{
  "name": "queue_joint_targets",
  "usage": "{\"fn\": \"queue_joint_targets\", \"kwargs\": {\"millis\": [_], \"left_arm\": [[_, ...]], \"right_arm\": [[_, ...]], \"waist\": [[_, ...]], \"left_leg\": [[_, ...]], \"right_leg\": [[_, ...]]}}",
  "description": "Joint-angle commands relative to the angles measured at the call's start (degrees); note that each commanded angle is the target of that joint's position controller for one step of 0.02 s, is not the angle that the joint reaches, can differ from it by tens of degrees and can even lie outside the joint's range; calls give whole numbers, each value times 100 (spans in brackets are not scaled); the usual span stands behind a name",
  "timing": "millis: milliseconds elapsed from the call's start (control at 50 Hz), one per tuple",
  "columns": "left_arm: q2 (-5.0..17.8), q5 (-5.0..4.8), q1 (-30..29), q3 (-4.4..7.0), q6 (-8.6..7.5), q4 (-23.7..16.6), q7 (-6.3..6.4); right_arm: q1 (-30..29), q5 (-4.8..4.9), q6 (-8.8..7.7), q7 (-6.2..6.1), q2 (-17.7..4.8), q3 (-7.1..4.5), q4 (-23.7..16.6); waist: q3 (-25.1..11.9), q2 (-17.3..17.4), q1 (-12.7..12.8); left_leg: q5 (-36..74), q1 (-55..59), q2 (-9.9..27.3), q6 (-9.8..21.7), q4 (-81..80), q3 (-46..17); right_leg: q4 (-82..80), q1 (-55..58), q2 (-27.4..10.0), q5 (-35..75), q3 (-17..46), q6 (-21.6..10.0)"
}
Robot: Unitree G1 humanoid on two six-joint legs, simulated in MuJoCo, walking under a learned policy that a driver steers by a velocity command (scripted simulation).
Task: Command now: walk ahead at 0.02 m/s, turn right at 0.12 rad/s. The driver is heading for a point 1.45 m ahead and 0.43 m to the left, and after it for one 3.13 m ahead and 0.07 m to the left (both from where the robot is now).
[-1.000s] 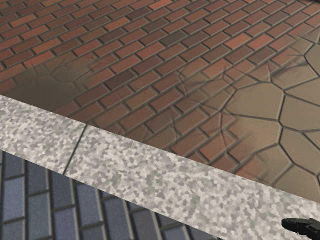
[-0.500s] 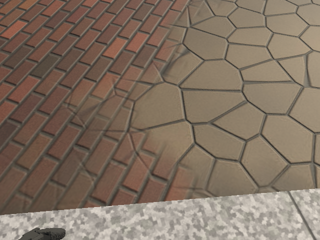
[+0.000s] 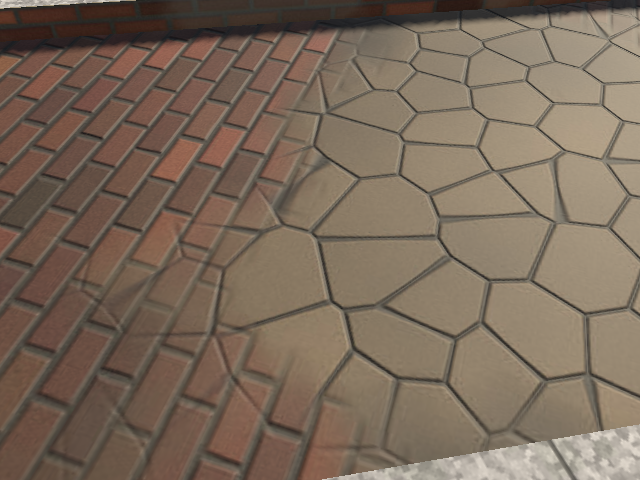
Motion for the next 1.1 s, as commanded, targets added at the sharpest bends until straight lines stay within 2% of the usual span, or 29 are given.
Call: {"fn": "queue_joint_targets", "kwargs": {"millis": [20,60,100,180,280,440,740,920,1100], "left_arm": [[585,41,99,173,-98,-296,26],[555,57,-20,185,-33,-230,62],[533,35,82,189,-13,-144,57],[429,9,114,188,-79,42,69],[405,-26,217,206,-106,247,124],[450,-66,326,233,-44,594,222],[408,-91,232,239,-13,1542,305],[372,-96,229,192,-21,2062,319],[317,-105,312,120,-32,2407,325]], "right_arm": [[-444,-86,-154,41,-593,-90,-435],[-381,-33,-232,34,-621,-89,-396],[-169,13,-270,-2,-598,-72,-335],[103,57,-256,-64,-575,-69,-281],[203,80,-255,-48,-479,-52,-230],[267,111,-230,8,-407,-30,-26],[528,127,-200,-53,-418,-31,623],[761,120,-186,-86,-362,-2,981],[996,116,-166,-94,-272,40,1236]], "waist": [[-107,1122,268],[-46,1047,176],[35,810,130],[-28,285,-13],[-227,44,-53],[-248,77,-25],[-40,146,-35],[84,149,-32],[170,155,-31]], "left_leg": [[-862,-529,801,674,-1617,-1032],[-1009,-569,579,439,-1587,-784],[-858,-451,473,392,-1490,-633],[-298,-24,343,416,-1178,-460],[317,186,227,416,-987,-309],[850,277,116,386,-959,-183],[980,415,70,385,-1238,-161],[876,452,43,403,-1364,-164],[849,478,15,408,-1427,-162]], "right_leg": [[-329,783,-348,-512,187,136],[-338,1006,-408,-178,246,92],[-448,943,-485,-142,351,-2],[-533,774,-510,95,400,14],[-470,985,-569,714,460,33],[-397,1265,-625,1220,496,22],[-568,1429,-592,1187,365,123],[-686,1353,-568,968,266,174],[-760,1250,-562,815,197,201]]}}
Next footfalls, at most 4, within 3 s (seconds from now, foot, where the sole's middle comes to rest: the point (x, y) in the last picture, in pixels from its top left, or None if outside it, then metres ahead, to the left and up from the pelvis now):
2.00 right None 0.18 -0.11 -0.77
2.68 left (246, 412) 0.70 0.19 -0.91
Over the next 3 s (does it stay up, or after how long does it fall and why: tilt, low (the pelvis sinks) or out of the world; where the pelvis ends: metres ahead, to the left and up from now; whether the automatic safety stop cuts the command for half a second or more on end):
stays up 0.73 0.13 -0.13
